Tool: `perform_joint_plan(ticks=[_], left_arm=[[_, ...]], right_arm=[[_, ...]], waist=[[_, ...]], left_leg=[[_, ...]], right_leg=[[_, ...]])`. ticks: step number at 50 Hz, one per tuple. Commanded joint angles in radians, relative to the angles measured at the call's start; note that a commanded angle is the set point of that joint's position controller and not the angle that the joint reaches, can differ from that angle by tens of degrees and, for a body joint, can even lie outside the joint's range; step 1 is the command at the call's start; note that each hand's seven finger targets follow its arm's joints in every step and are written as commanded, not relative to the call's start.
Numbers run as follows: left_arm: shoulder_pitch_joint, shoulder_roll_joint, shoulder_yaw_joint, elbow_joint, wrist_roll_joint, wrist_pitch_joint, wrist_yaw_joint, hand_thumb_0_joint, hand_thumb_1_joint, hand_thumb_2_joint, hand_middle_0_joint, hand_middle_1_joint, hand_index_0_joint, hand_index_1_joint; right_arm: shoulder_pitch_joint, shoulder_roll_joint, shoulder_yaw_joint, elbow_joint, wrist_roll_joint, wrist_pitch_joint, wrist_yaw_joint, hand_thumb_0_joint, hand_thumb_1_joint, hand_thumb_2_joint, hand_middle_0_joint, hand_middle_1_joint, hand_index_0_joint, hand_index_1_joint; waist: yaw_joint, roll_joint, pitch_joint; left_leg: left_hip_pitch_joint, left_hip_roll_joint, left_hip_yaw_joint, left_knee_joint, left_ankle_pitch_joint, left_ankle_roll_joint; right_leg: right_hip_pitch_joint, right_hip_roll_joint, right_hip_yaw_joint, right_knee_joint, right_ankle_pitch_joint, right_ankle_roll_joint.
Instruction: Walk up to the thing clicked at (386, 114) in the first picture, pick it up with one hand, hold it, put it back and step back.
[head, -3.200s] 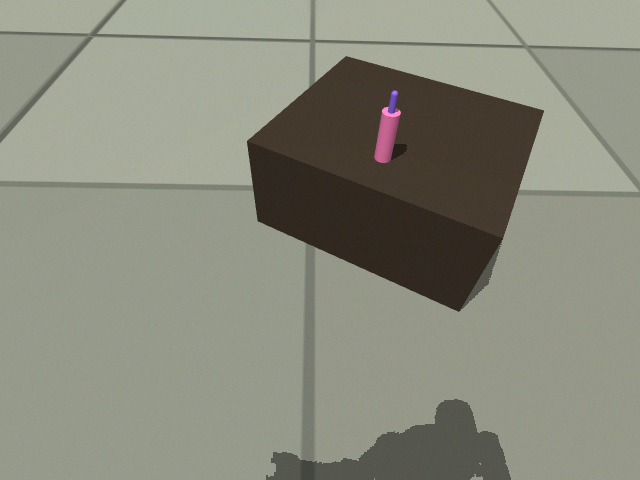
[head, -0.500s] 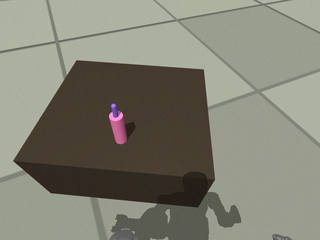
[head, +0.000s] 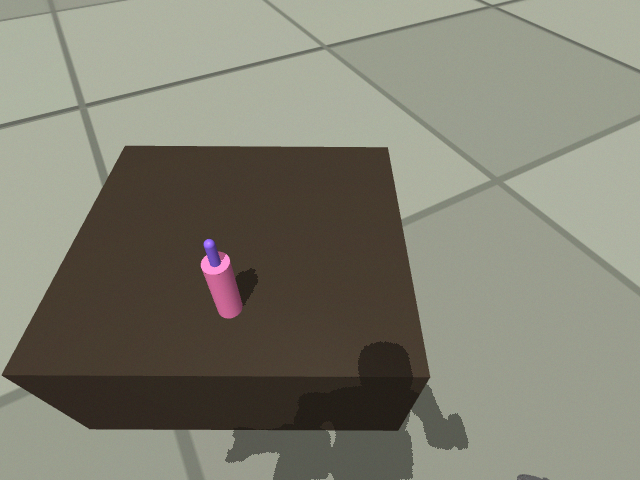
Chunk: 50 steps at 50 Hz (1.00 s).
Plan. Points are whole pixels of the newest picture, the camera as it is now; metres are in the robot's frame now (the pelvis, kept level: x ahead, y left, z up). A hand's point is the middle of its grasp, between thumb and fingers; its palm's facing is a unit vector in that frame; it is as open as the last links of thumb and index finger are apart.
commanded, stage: walk up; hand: left
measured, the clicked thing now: (220, 278) +0.53 +0.22 -0.21
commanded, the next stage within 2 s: stand in 1.18 s
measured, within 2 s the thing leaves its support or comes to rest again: neither
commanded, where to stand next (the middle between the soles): +0.06 -0.01 m, yaw +3 degrees
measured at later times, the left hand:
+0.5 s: hand out of the picture +0.12 +0.23 -0.13, palm faces -0.02 -0.95 -0.31, open 7.3 cm
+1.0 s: hand out of the picture +0.10 +0.25 -0.14, palm faces +0.01 -0.95 -0.32, open 7.4 cm
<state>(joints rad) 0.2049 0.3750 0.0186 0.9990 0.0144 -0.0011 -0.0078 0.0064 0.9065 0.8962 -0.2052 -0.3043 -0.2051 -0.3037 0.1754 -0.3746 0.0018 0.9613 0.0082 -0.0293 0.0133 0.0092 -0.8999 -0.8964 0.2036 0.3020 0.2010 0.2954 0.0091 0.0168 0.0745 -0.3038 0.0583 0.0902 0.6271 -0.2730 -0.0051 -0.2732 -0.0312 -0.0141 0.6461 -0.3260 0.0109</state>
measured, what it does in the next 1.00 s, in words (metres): stands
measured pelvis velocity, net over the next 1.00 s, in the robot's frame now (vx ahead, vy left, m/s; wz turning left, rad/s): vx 0.03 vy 0.00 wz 0.01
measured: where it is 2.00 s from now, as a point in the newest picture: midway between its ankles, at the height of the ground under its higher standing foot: outside the picture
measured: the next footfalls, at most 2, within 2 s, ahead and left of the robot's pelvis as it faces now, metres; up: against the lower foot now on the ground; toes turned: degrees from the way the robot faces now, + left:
none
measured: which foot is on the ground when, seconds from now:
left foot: down 0.00-1.00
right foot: down 0.00-1.00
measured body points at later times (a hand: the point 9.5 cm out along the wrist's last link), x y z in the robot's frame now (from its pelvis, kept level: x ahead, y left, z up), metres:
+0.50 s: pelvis +0.01 -0.02 +0.02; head +0.02 -0.01 +0.47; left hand +0.12 +0.28 -0.11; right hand +0.10 -0.33 -0.11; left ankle +0.04 +0.12 -0.72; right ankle +0.01 -0.13 -0.72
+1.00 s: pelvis +0.03 +0.00 +0.02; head +0.03 +0.00 +0.47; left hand +0.10 +0.30 -0.11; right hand +0.12 -0.30 -0.11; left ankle +0.04 +0.12 -0.72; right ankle +0.01 -0.13 -0.72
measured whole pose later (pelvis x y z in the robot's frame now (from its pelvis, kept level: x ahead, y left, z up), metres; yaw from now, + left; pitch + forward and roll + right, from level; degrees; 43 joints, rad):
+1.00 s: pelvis +0.03 +0.00 +0.02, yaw +0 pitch -2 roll +0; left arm 0.08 0.34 0.02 1.16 0.01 0.01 -0.01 0.01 0.91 0.90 -0.20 -0.30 -0.20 -0.30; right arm 0.07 -0.34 0.00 1.15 -0.01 -0.03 0.01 0.01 -0.90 -0.90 0.20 0.30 0.20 0.30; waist 0.00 -0.01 0.05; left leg -0.14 0.05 0.09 0.33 -0.15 -0.02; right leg -0.09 -0.02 -0.03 0.31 -0.19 0.01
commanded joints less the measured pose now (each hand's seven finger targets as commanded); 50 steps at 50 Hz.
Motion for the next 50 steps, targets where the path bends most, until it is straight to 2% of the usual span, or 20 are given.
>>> perform_joint_plan(ticks=[1,2,4,9,10,14,20,29,34,39,50], left_arm=[[-0.034,0.216,0.048,-0.031,-0.008,-0.037,0.006,0.000,0.900,0.900,-0.200,-0.300,-0.200,-0.300],[-0.070,0.225,0.047,-0.033,-0.009,-0.036,0.005,0.000,0.900,0.900,-0.200,-0.300,-0.200,-0.300],[-0.117,0.217,0.041,-0.031,-0.014,-0.033,0.006,0.000,0.900,0.900,-0.200,-0.300,-0.200,-0.300],[-0.135,0.200,0.035,0.009,-0.015,-0.029,0.007,0.000,0.900,0.900,-0.200,-0.300,-0.200,-0.300],[-0.156,0.204,0.036,0.012,-0.013,-0.028,0.007,0.000,0.900,0.900,-0.200,-0.300,-0.200,-0.300],[-0.183,0.196,0.036,0.031,-0.014,-0.025,0.007,0.000,0.900,0.900,-0.200,-0.300,-0.200,-0.300],[-0.208,0.190,0.040,0.060,-0.013,-0.019,0.004,0.000,0.900,0.900,-0.200,-0.300,-0.200,-0.300],[-0.221,0.182,0.042,0.079,-0.009,-0.015,-0.001,0.000,0.900,0.900,-0.200,-0.300,-0.200,-0.300],[-0.202,0.179,0.043,0.085,-0.009,-0.017,-0.001,0.000,0.900,0.900,-0.200,-0.300,-0.200,-0.300],[-0.194,0.174,0.043,0.090,-0.009,-0.015,0.002,0.000,0.900,0.900,-0.200,-0.300,-0.200,-0.300],[-0.189,0.170,0.039,0.098,-0.004,-0.013,0.004,0.000,0.900,0.900,-0.200,-0.300,-0.200,-0.300]], right_arm=[[-0.068,-0.224,-0.046,-0.029,-0.002,-0.029,-0.015,0.000,-0.900,-0.900,0.200,0.300,0.200,0.300],[-0.064,-0.215,-0.043,-0.016,-0.003,-0.028,-0.015,0.000,-0.900,-0.900,0.200,0.300,0.200,0.300],[-0.054,-0.217,-0.044,0.017,-0.004,-0.029,-0.017,0.000,-0.900,-0.900,0.200,0.300,0.200,0.300],[-0.100,-0.206,-0.036,0.057,-0.006,-0.026,-0.015,0.000,-0.900,-0.900,0.200,0.300,0.200,0.300],[-0.103,-0.205,-0.038,0.066,-0.008,-0.024,-0.016,0.000,-0.900,-0.900,0.200,0.300,0.200,0.300],[-0.113,-0.199,-0.034,0.091,-0.012,-0.023,-0.017,0.000,-0.900,-0.900,0.200,0.300,0.200,0.300],[-0.134,-0.196,-0.033,0.115,-0.015,-0.022,-0.020,0.000,-0.900,-0.900,0.200,0.300,0.200,0.300],[-0.136,-0.200,-0.037,0.134,-0.019,-0.023,-0.023,0.000,-0.900,-0.900,0.200,0.300,0.200,0.300],[-0.133,-0.195,-0.037,0.133,-0.017,-0.023,-0.025,0.000,-0.900,-0.900,0.200,0.300,0.200,0.300],[-0.136,-0.194,-0.039,0.135,-0.017,-0.021,-0.026,0.000,-0.900,-0.900,0.200,0.300,0.200,0.300],[-0.144,-0.190,-0.047,0.138,-0.019,-0.016,-0.026,0.000,-0.900,-0.900,0.200,0.300,0.200,0.300]], waist=[[0.010,-0.078,-0.091],[-0.007,-0.091,-0.079],[-0.021,-0.059,-0.086],[-0.005,-0.034,-0.118],[-0.014,-0.043,-0.115],[-0.014,-0.035,-0.129],[-0.011,-0.012,-0.101],[-0.019,-0.005,-0.114],[-0.015,-0.026,-0.146],[-0.016,-0.020,-0.141],[-0.020,-0.022,-0.112]], left_leg=[[0.037,0.116,-0.154,-0.162,0.108,0.064],[0.061,0.085,-0.125,-0.163,0.112,0.048],[0.112,0.078,-0.114,-0.186,0.132,0.033],[0.151,0.089,-0.107,-0.224,0.171,0.032],[0.146,0.087,-0.105,-0.231,0.172,0.029],[0.182,0.091,-0.094,-0.256,0.210,0.019],[0.173,0.096,-0.096,-0.306,0.195,0.011],[0.186,0.097,-0.101,-0.337,0.171,0.009],[0.232,0.103,-0.096,-0.323,0.237,0.012],[0.227,0.105,-0.097,-0.328,0.258,0.013],[0.215,0.102,-0.104,-0.347,0.239,0.016]], right_leg=[[0.049,-0.088,0.136,-0.193,0.150,-0.077],[0.022,-0.102,0.152,-0.211,0.176,-0.078],[0.005,-0.107,0.143,-0.217,0.194,-0.074],[0.063,-0.102,0.124,-0.272,0.198,-0.060],[0.073,-0.102,0.122,-0.287,0.202,-0.058],[0.096,-0.104,0.114,-0.313,0.239,-0.053],[0.115,-0.101,0.102,-0.352,0.232,-0.042],[0.137,-0.096,0.097,-0.381,0.213,-0.039],[0.145,-0.100,0.094,-0.381,0.263,-0.037],[0.157,-0.100,0.085,-0.382,0.281,-0.031],[0.155,-0.097,0.076,-0.394,0.268,-0.023]])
